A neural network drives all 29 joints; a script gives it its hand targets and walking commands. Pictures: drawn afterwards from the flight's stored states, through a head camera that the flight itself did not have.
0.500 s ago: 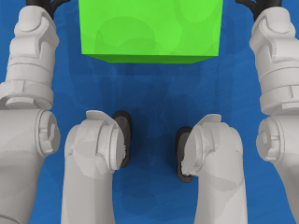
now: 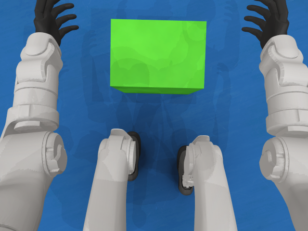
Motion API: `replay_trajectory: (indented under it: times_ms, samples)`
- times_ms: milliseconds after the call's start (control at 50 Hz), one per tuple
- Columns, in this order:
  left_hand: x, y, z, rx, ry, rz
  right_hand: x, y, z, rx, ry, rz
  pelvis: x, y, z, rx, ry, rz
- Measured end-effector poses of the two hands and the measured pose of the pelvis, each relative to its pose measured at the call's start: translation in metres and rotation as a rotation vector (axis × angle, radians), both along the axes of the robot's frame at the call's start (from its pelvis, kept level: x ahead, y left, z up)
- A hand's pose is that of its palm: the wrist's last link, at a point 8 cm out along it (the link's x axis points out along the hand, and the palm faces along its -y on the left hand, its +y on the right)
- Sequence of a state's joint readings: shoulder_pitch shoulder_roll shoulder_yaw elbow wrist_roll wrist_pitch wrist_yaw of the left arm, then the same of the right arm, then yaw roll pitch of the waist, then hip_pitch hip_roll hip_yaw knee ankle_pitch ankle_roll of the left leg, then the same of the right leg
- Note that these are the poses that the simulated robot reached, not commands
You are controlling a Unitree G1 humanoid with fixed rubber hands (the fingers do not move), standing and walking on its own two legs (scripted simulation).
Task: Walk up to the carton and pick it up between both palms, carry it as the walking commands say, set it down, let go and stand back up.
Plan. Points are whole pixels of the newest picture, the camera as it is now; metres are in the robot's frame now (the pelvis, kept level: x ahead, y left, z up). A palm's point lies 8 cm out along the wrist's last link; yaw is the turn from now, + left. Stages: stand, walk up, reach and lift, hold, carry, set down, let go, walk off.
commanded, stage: set down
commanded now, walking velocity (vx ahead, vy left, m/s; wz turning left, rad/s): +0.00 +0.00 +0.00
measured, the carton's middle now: (157, 64) +0.52 +0.03 -0.36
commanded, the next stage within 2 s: let go in 0.66 s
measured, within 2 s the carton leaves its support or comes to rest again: neither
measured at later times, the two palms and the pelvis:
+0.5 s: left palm out of the picture +0.51 +0.26 +0.06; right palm out of the picture +0.53 -0.20 +0.06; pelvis +0.03 +0.01 +0.14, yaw +0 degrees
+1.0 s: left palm out of the picture +0.42 +0.26 +0.11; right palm out of the picture +0.44 -0.21 +0.11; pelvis +0.06 +0.01 +0.22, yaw +1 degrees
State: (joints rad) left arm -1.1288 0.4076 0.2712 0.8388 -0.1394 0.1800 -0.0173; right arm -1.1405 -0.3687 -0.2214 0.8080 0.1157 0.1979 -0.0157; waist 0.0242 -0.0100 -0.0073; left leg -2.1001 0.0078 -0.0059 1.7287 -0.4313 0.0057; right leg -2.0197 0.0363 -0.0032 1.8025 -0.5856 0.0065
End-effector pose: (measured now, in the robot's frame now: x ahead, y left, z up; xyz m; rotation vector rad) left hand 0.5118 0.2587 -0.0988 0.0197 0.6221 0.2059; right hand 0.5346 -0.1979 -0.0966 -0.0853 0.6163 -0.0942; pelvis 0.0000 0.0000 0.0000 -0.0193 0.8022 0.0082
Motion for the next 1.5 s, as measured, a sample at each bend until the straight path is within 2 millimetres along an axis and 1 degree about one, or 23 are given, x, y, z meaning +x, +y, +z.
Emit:
replay_trajectory:
  times_ms: [360,540,600,660,760,840,880,920,1020,1100,1180,1380,1440,1500]
  samples:
    - [-0.002,0.006,0.113,-0.008,-0.007,-0.016,0.000,-0.005,0.118,0.020,0.000,0.009,0.020,0.004,0.101,-0.009,0.013,0.006]
    - [-0.004,0.004,0.166,-0.012,-0.007,-0.024,-0.003,-0.004,0.169,0.023,0.009,0.019,0.032,0.006,0.153,-0.008,-0.014,0.007]
    - [-0.005,0.002,0.177,-0.012,0.009,-0.028,-0.004,-0.003,0.180,0.020,0.019,0.025,0.035,0.007,0.165,-0.008,-0.024,0.007]
    - [-0.006,0.000,0.183,-0.010,0.023,-0.027,-0.004,-0.002,0.187,0.016,0.028,0.030,0.038,0.007,0.173,-0.007,-0.031,0.006]
    - [-0.014,-0.002,0.180,0.006,0.054,-0.029,-0.011,-0.001,0.184,-0.003,0.051,0.033,0.041,0.007,0.181,-0.006,-0.042,0.007]
    - [-0.030,0.000,0.178,0.047,0.085,-0.058,-0.029,-0.004,0.179,-0.042,0.077,0.039,0.046,0.006,0.188,-0.006,-0.055,0.010]
    - [-0.043,0.002,0.182,0.073,0.099,-0.083,-0.044,-0.007,0.180,-0.065,0.095,0.048,0.050,0.006,0.194,-0.005,-0.069,0.012]
    - [-0.057,0.004,0.190,0.088,0.110,-0.104,-0.060,-0.011,0.185,-0.084,0.111,0.057,0.054,0.006,0.201,-0.003,-0.093,0.013]
    - [-0.095,0.006,0.219,0.096,0.139,-0.130,-0.097,-0.018,0.214,-0.105,0.139,0.066,0.068,0.006,0.220,0.004,-0.188,0.015]
    - [-0.122,0.006,0.243,0.088,0.151,-0.126,-0.119,-0.020,0.241,-0.095,0.140,0.062,0.079,0.006,0.236,0.010,-0.284,0.017]
    - [-0.146,0.002,0.261,0.078,0.154,-0.117,-0.140,-0.018,0.262,-0.090,0.136,0.065,0.089,0.006,0.249,0.015,-0.376,0.017]
    - [-0.212,-0.014,0.299,0.076,0.164,-0.126,-0.209,-0.020,0.298,-0.077,0.151,0.057,0.112,0.006,0.276,0.025,-0.614,0.008]
    - [-0.228,-0.017,0.308,0.076,0.167,-0.124,-0.226,-0.023,0.306,-0.078,0.155,0.056,0.117,0.004,0.282,0.028,-0.682,0.006]
    - [-0.241,-0.020,0.313,0.072,0.173,-0.124,-0.240,-0.027,0.311,-0.079,0.162,0.058,0.119,0.003,0.285,0.032,-0.745,0.003]
